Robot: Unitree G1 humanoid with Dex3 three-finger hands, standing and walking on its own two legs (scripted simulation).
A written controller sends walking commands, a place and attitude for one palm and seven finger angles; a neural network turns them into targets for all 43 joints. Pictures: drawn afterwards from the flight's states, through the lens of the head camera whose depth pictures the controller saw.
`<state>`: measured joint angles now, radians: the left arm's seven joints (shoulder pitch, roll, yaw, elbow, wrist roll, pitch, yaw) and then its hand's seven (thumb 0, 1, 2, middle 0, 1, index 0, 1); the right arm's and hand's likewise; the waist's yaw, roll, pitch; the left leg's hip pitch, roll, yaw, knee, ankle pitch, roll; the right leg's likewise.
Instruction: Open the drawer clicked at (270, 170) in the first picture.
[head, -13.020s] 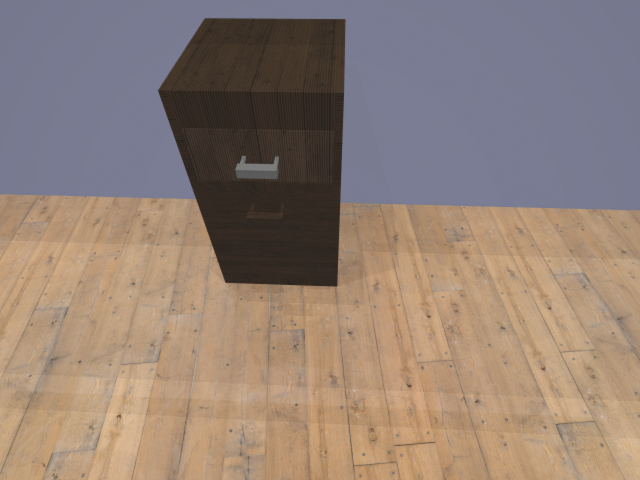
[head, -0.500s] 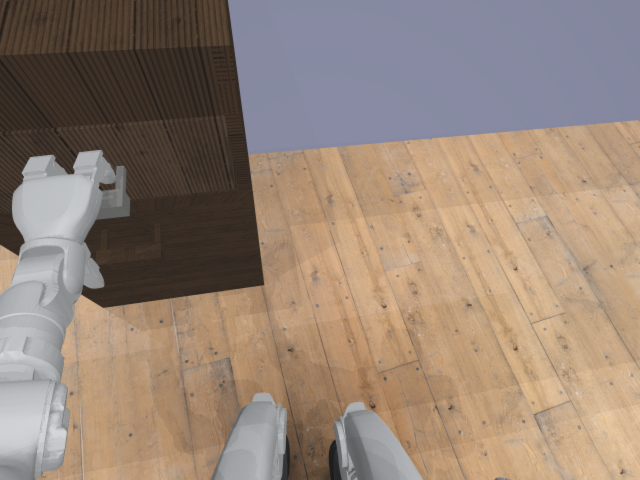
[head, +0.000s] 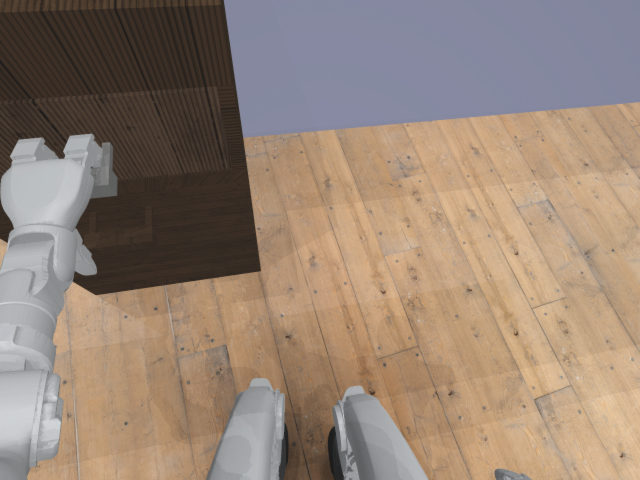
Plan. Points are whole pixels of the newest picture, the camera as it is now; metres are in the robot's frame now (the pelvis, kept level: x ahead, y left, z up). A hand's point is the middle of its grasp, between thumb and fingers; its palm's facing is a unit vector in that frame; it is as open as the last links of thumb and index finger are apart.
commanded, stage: lower the fingers behind the handle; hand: left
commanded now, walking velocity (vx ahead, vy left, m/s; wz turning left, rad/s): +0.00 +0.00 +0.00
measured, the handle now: (69, 169) +0.49 +0.33 -0.02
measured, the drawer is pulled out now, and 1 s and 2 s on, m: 0.00 0.00 0.05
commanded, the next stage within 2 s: close the thumb around the handle in 0.14 s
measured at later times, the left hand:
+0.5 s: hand (75, 208) +0.44 +0.32 -0.04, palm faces -0.05 -0.03 -1.00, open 11.9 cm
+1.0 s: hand (76, 208) +0.45 +0.32 -0.04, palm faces -0.05 -0.03 -1.00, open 5.9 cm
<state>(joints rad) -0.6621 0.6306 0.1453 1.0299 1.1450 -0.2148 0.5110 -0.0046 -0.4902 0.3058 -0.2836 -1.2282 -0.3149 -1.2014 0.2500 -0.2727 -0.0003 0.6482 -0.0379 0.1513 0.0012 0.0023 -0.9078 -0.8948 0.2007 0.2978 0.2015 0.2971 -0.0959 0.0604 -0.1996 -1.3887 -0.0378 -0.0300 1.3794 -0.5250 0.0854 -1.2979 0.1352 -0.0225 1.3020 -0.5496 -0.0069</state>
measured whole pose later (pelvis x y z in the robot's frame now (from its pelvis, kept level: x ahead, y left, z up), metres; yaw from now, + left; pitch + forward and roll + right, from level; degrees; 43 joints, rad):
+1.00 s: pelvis +0.01 +0.00 +0.01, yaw +0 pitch +31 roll -6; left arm -0.64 0.62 0.14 1.03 1.14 -0.20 0.50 -0.01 0.65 0.79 -0.37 -1.34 -0.41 -1.35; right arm 0.24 -0.27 0.00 0.65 -0.04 0.15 0.00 0.00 -0.91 -0.89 0.20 0.30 0.20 0.30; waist -0.09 0.06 -0.20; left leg -1.35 -0.03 -0.03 1.35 -0.54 0.08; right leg -1.26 0.14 -0.02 1.27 -0.56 -0.01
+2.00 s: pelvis +0.04 +0.01 +0.03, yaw -2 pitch +28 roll -6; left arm -0.30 0.50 0.13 0.73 1.11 -0.14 0.53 0.00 0.64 0.77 -0.36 -1.35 -0.42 -1.34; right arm 0.21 -0.25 -0.03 0.61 -0.04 0.17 0.02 0.00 -0.91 -0.89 0.20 0.30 0.20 0.30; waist -0.05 0.05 -0.20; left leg -1.20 -0.02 0.01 1.27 -0.56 0.10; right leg -1.11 0.12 -0.01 1.18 -0.56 -0.01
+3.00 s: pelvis +0.03 +0.01 +0.03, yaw -1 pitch +26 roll -5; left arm -0.07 0.44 0.10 0.54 1.10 -0.11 0.57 0.00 0.65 0.78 -0.35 -1.35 -0.41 -1.35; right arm 0.16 -0.25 -0.04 0.60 -0.04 0.16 0.02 0.01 -0.91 -0.90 0.20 0.30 0.20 0.30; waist -0.02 0.04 -0.21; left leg -1.16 -0.02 0.01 1.26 -0.56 0.10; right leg -1.09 0.12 -0.01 1.19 -0.56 -0.01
